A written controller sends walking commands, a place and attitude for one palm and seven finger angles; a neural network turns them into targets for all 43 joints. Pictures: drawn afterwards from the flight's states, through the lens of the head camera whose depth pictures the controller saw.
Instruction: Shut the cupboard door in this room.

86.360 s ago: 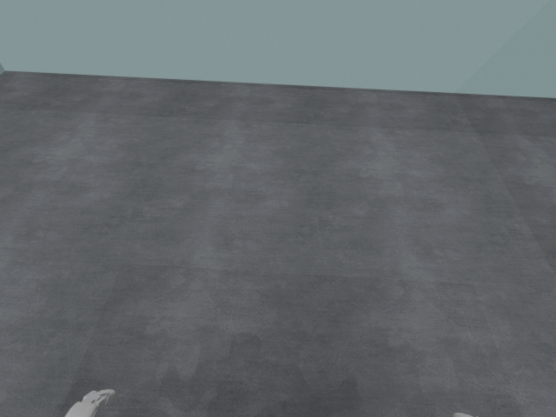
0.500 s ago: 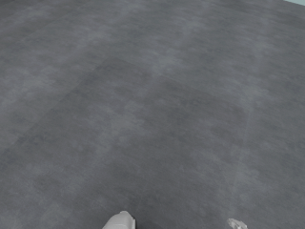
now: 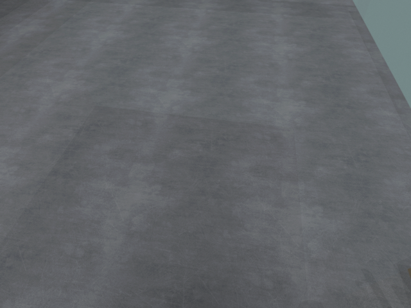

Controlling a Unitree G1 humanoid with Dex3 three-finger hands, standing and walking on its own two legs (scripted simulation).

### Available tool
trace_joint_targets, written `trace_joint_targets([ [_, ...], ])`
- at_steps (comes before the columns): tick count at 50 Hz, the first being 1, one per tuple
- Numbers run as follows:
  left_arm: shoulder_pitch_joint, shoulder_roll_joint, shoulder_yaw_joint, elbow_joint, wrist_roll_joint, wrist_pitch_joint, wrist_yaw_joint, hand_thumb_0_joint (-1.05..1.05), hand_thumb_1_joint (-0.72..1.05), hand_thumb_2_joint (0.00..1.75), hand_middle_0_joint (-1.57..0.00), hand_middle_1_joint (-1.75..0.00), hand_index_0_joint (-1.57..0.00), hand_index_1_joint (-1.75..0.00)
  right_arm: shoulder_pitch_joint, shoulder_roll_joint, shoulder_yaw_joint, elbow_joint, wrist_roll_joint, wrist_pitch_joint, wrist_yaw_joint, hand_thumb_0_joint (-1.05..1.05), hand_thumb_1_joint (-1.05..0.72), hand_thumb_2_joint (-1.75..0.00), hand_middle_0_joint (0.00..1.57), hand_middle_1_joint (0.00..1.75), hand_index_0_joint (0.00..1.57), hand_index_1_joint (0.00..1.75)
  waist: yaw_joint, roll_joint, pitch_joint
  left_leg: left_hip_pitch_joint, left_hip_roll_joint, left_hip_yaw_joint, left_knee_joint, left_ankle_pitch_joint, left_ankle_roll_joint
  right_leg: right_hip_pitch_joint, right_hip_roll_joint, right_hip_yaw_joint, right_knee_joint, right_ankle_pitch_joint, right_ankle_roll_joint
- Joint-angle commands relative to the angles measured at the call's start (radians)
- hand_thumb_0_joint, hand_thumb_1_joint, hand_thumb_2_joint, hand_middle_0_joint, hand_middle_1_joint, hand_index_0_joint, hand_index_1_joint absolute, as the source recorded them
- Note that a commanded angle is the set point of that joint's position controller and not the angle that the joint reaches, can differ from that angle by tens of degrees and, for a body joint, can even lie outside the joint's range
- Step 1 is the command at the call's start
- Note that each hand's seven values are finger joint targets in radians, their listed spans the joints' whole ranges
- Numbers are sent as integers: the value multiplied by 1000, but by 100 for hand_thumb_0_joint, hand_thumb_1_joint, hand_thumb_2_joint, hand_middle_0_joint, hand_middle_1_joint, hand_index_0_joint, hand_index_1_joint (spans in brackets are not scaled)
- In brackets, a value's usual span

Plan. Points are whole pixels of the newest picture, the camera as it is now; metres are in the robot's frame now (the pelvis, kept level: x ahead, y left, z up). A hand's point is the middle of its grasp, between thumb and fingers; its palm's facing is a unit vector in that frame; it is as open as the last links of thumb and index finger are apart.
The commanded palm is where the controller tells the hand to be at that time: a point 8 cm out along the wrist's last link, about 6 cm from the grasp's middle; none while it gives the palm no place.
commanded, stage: turn to face it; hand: left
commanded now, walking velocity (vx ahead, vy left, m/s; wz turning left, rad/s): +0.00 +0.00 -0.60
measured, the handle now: out of the picture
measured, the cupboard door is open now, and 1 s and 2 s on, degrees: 22 22 22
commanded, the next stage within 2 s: none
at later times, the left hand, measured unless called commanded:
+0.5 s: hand (119, 288) +0.18 +0.21 -0.16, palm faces -0.25 -0.95 -0.19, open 7.4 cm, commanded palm none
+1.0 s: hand (155, 282) +0.20 +0.13 -0.15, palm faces -0.52 -0.82 -0.22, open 7.4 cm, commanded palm none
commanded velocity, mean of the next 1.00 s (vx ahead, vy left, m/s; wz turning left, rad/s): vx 0.00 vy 0.00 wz -0.60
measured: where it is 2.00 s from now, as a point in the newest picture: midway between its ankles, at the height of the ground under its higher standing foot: outside the picture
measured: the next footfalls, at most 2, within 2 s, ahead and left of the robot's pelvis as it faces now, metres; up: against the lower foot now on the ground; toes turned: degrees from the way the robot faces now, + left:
left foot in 0.34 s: +0.10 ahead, +0.13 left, +0.00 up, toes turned -8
right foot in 0.74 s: +0.00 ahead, -0.10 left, +0.00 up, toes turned -30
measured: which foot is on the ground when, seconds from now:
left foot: down 0.00-0.00, up 0.02-0.32, down 0.34-0.74, up 0.76-1.00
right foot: down 0.00-0.34, up 0.36-0.72, down 0.74-1.00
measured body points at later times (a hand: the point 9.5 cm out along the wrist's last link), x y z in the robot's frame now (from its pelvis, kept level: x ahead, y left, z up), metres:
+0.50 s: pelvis +0.03 +0.04 +0.01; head +0.08 +0.06 +0.46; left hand +0.19 +0.26 -0.14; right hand +0.02 -0.21 -0.11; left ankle +0.06 +0.14 -0.73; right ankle -0.05 -0.08 -0.64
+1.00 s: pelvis +0.03 +0.01 +0.01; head +0.07 -0.02 +0.46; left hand +0.22 +0.18 -0.13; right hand -0.05 -0.26 -0.13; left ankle +0.10 +0.13 -0.67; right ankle -0.04 -0.08 -0.73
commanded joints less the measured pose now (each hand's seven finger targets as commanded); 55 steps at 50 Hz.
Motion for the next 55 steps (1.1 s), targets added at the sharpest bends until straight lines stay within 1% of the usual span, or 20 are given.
trace_joint_targets([
  [1, 129, 240, 37, -34, -4, -39, 28, 0, 90, 90, -20, -30, -20, -30, -68, -72, -14, -134, 13, -5, 8, 0, -90, -90, 20, 30, 20, 30, 82, -296, -49, -254, -76, -200, 372, -344, -93, 127, -352, 522, -344, 425, -229],
  [2, 109, 237, 38, -40, -6, -34, 36, 0, 90, 90, -20, -30, -20, -30, -73, -71, -18, -139, 12, 1, 9, 0, -90, -90, 20, 30, 20, 30, 61, -190, -34, -284, -58, -279, 460, -289, -90, 121, -340, 484, -334, 400, -251],
  [6, -11, 180, 22, -68, -12, -39, 42, 0, 90, 90, -20, -30, -20, -30, -14, -87, -17, -106, 13, -4, 3, 0, -90, -90, 20, 30, 20, 30, 1, -150, -98, -289, -60, -332, 486, -125, -119, 201, -209, 325, -249, 497, -193],
  [12, -24, 210, 30, -62, -5, -32, 33, 0, 90, 90, -20, -30, -20, -30, 2, -72, -8, -119, 21, -17, -4, 0, -90, -90, 20, 30, 20, 30, 13, -157, -97, -125, -104, -311, 143, -150, -122, 164, -185, 368, -197, 514, -195],
  [15, -88, 190, 25, -73, -21, -17, 27, 0, 90, 90, -20, -30, -20, -30, 130, -98, -6, -81, 21, -34, -13, 0, -90, -90, 20, 30, 20, 30, -48, -119, -120, 158, -105, -316, -208, 101, -114, 0, -91, 331, -81, 384, -97],
  [17, -63, 102, 1, -110, -31, -11, 15, 0, 90, 90, -20, -30, -20, -30, 178, -254, -35, -89, 6, -43, -21, 0, -90, -90, 20, 30, 20, 30, -49, 319, -146, 301, 287, -681, -321, 380, 42, -249, 99, 114, 286, -301, 20],
  [18, -88, 129, 6, -118, -24, -6, 14, 0, 90, 90, -20, -30, -20, -30, 184, -257, -28, -98, -4, -37, -24, 0, -90, -90, 20, 30, 20, 30, -63, 238, -128, 223, 330, -690, -307, 396, 113, -229, 66, 147, 444, -337, 17],
  [23, -109, 112, 15, -93, -17, 11, -17, 0, 90, 90, -20, -30, -20, -30, 61, -172, -5, -123, -7, -40, -30, 0, -90, -90, 20, 30, 20, 30, -12, 141, -37, 176, 184, -409, -295, 433, 71, -259, 17, 101, 541, -146, 52],
  [31, -164, 77, -2, -122, -18, 1, -21, 0, 90, 90, -20, -30, -20, -30, 128, -197, -33, -82, -4, -32, -16, 0, -90, -90, 20, 30, 20, 30, -54, 188, -99, 270, 212, -289, -210, 518, 79, -121, 33, 3, 175, -135, 36],
  [33, -141, 85, -2, -121, -19, -3, -19, 0, 90, 90, -20, -30, -20, -30, 111, -206, -37, -84, -3, -29, -11, 0, -90, -90, 20, 30, 20, 30, -40, 196, -104, 239, 221, -272, -176, 486, 60, -50, 39, -6, 66, -90, 21],
  [35, -47, 115, 8, -94, -16, -11, -16, 0, 90, 90, -20, -30, -20, -30, 65, -209, -42, -95, 6, -25, -6, 0, -90, -90, 20, 30, 20, 30, 18, 137, -124, 152, 186, -211, -52, 363, -3, 116, 40, -11, -141, 115, 2],
  [36, 13, 185, 20, -73, -9, -22, -8, 0, 90, 90, -20, -30, -20, -30, 66, -173, -38, -106, 16, -23, 1, 0, -90, -90, 20, 30, 20, 30, 46, -32, -146, 26, 121, -161, 101, 182, -61, 259, -66, 125, -245, 245, -37],
  [37, 54, 290, 41, -62, -2, -36, 8, 0, 90, 90, -20, -30, -20, -30, 23, -86, -16, -158, 16, -19, 6, 0, -90, -90, 20, 30, 20, 30, 74, -345, -110, -255, -46, -134, 338, -331, -120, 340, -302, 479, -290, 533, -146],
  [38, 85, 310, 41, -53, -19, -32, 21, 0, 90, 90, -20, -30, -20, -30, -12, -122, -12, -169, 15, -1, -4, 0, -90, -90, 20, 30, 20, 30, 88, -289, -108, -284, -55, -279, 490, -361, -114, 266, -367, 507, -295, 578, -232],
  [39, 40, 283, 36, -67, -18, -27, 27, 0, 90, 90, -20, -30, -20, -30, -29, -108, -13, -170, 16, 3, -3, 0, -90, -90, 20, 30, 20, 30, 63, -218, -53, -327, -38, -336, 544, -290, -108, 233, -322, 438, -303, 485, -234],
  [40, -18, 252, 34, -78, -16, -30, 34, 0, 90, 90, -20, -30, -20, -30, -20, -110, -15, -157, 14, 2, -7, 0, -90, -90, 20, 30, 20, 30, 34, -291, -56, -359, -34, -348, 561, -241, -116, 236, -272, 448, -304, 448, -215],
  [43, -88, 196, 12, -100, -21, -37, 33, 0, 90, 90, -20, -30, -20, -30, 13, -121, -18, -122, 11, 4, 3, 0, -90, -90, 20, 30, 20, 30, -12, -189, -75, -261, -40, -347, 527, -92, -135, 166, -176, 309, -270, 489, -172],
  [47, -56, 212, 16, -90, -14, -41, 29, 0, 90, 90, -20, -30, -20, -30, 3, -106, -15, -125, 14, 4, 4, 0, -90, -90, 20, 30, 20, 30, -4, -124, -100, -200, -72, -332, 395, -90, -140, 156, -170, 342, -269, 413, -187],
  [52, -42, 228, 26, -78, -7, -32, 25, 0, 90, 90, -20, -30, -20, -30, -18, -94, -9, -151, 23, -14, -4, 0, -90, -90, 20, 30, 20, 30, 9, -162, -97, -82, -109, -332, 122, -139, -125, 112, -174, 438, -213, 465, -198],
  [55, -89, 204, 21, -85, -23, -23, 22, 0, 90, 90, -20, -30, -20, -30, 93, -119, -10, -115, 24, -31, -15, 0, -90, -90, 20, 30, 20, 30, -48, -122, -136, 193, -106, -329, -200, 90, -112, -24, -78, 396, -100, 392, -98],
])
